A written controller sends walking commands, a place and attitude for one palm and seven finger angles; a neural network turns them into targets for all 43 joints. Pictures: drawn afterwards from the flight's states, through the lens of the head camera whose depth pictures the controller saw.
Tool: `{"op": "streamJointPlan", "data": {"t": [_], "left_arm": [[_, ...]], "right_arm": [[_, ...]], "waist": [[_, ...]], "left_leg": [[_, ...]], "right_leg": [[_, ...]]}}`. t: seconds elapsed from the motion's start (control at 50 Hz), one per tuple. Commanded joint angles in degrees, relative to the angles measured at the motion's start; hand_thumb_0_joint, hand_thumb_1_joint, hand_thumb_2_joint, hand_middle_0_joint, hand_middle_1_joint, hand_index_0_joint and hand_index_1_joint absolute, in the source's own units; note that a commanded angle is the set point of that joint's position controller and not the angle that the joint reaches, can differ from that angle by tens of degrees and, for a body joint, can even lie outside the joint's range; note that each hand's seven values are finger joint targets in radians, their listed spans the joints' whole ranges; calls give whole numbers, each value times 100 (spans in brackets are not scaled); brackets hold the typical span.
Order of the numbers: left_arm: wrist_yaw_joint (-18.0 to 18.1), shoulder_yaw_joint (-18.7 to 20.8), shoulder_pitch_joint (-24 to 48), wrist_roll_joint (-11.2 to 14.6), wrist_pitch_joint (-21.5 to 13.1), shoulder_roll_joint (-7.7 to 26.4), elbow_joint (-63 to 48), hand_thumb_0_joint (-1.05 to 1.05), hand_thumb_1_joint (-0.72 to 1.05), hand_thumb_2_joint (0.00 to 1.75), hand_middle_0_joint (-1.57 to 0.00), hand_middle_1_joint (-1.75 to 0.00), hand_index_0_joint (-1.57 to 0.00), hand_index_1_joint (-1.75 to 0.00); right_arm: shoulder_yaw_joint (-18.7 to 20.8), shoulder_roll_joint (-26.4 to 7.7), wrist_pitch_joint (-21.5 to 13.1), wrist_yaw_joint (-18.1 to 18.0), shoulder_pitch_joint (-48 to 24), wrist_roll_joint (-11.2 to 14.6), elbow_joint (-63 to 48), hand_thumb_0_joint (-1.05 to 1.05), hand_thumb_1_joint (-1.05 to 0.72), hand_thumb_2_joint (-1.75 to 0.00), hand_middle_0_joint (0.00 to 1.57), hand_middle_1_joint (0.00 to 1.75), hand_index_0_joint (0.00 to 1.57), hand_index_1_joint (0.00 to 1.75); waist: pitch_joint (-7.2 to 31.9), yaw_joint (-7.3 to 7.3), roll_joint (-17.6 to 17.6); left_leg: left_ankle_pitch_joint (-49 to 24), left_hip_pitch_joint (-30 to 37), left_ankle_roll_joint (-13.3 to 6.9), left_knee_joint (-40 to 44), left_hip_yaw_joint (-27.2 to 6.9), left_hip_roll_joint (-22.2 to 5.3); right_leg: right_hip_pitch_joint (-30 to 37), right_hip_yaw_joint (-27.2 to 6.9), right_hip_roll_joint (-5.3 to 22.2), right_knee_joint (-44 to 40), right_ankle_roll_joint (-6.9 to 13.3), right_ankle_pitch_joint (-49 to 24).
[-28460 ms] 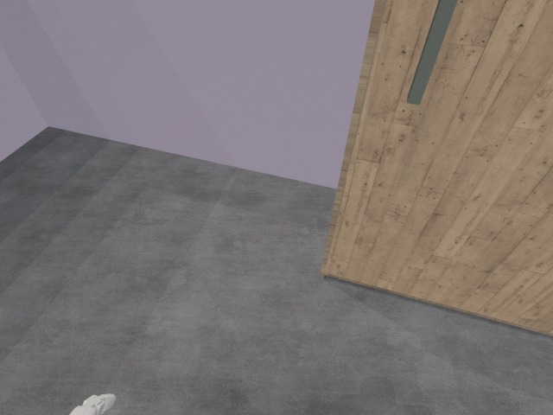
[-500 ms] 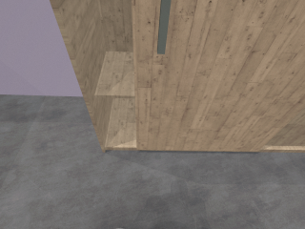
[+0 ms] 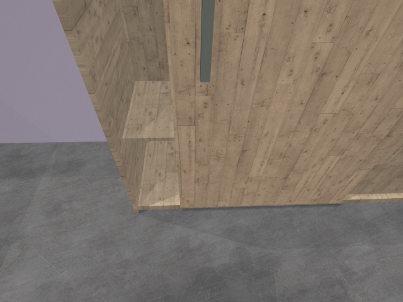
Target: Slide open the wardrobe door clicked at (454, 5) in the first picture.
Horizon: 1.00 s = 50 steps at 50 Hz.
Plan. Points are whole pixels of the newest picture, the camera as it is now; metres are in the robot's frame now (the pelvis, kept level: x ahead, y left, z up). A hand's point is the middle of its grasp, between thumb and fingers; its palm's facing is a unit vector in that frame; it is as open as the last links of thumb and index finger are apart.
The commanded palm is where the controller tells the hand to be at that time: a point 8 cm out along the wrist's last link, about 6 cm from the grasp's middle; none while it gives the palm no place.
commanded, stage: let the arm hang, fingers relaxed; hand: left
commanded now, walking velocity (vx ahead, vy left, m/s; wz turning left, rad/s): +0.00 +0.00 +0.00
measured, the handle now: (206, 18) +0.66 +0.02 +0.25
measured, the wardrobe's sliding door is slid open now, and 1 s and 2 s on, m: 0.23 0.23 0.23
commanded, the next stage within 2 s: look to check the result in 0.10 s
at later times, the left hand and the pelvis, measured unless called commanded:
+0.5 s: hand out of the picture +0.03 +0.17 -0.17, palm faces +0.01 -0.98 -0.18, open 7.3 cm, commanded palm none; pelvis +0.02 -0.01 +0.00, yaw +0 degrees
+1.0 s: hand out of the picture +0.04 +0.16 -0.18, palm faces -0.01 -0.98 -0.18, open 7.3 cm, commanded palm none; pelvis +0.04 -0.01 +0.00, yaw -1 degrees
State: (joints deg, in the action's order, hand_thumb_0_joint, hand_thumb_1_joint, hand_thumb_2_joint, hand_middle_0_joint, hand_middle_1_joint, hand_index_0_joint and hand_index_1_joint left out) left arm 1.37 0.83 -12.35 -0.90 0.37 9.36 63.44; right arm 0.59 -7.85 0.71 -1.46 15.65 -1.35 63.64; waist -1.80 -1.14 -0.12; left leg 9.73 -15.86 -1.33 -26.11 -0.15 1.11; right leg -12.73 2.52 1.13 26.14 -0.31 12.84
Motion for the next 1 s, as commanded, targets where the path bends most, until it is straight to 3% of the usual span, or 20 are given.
{"op": "streamJointPlan", "data": {"t": [0.0, 0.22, 0.42, 0.6, 0.8, 0.84, 0.88, 0.92, 0.98], "left_arm": [[30, 126, -427, 10, -81, 563, -68, 0, 90, 90, -20, -30, -20, -30], [33, 87, -388, 9, -111, 593, 11, 0, 90, 90, -20, -30, -20, -30], [49, 63, -456, 23, -132, 599, 105, 0, 90, 90, -20, -30, -20, -30], [44, 44, -438, 35, -124, 573, 137, 0, 90, 90, -20, -30, -20, -30], [46, 59, -431, 44, -131, 565, 121, 0, 90, 90, -20, -30, -20, -30], [34, 42, -466, 43, -125, 506, 175, 0, 90, 90, -20, -30, -20, -30], [6, 78, -496, 17, -71, 506, 166, 0, 90, 90, -20, -30, -20, -30], [-34, 102, -529, -23, -27, 520, 117, 0, 90, 90, -20, -30, -20, -30], [-103, 146, -520, -74, 14, 418, 3, 0, 90, 90, -20, -30, -20, -30]], "right_arm": [[103, -635, -111, -53, 172, -2, -180, 0, -90, -90, 20, 30, 20, 30], [99, -695, -98, -65, 87, 32, -144, 0, -90, -90, 20, 30, 20, 30], [66, -701, -110, -83, -21, 48, -49, 0, -90, -90, 20, 30, 20, 30], [42, -666, -95, -83, -48, 33, 41, 0, -90, -90, 20, 30, 20, 30], [35, -685, -128, -103, 4, 37, 53, 0, -90, -90, 20, 30, 20, 30], [33, -654, -128, -112, 62, 18, 110, 0, -90, -90, 20, 30, 20, 30], [79, -705, -86, -116, 155, -17, 146, 0, -90, -90, 20, 30, 20, 30], [145, -790, -37, -117, 231, -36, 119, 0, -90, -90, 20, 30, 20, 30], [254, -978, -24, -137, 344, -75, 92, 0, -90, -90, 20, 30, 20, 30]], "waist": [[-21, 112, 383], [1, 63, -54], [59, 72, -18], [-180, 70, 50], [-21, 80, 88], [-16, 50, 30], [-116, 25, 105], [-351, 11, 165], [-699, -11, 568]], "left_leg": [[255, -78, -84, 742, -657, -626], [-175, 346, -52, 615, -513, -619], [-658, 593, -39, 552, -439, -656], [-427, 497, -8, 648, -416, -624], [-714, 585, -20, 635, -432, -668], [-361, 654, -32, 664, -443, -678], [561, 550, -80, 743, -509, -734], [1548, 344, -201, 1001, -780, -907], [2301, 135, -480, 1406, -1393, -1311]], "right_leg": [[98, -429, 414, -559, 208, 163], [58, -469, 454, -726, 192, -26], [188, -466, 491, -756, 175, -435], [168, -502, 496, -873, 183, -213], [351, -459, 494, -808, 182, -482], [315, -399, 415, -824, 178, -103], [146, -321, 321, -666, 221, 618], [-95, -227, 184, -479, 254, 1051], [-484, -16, -18, 172, 224, 1053]]}}
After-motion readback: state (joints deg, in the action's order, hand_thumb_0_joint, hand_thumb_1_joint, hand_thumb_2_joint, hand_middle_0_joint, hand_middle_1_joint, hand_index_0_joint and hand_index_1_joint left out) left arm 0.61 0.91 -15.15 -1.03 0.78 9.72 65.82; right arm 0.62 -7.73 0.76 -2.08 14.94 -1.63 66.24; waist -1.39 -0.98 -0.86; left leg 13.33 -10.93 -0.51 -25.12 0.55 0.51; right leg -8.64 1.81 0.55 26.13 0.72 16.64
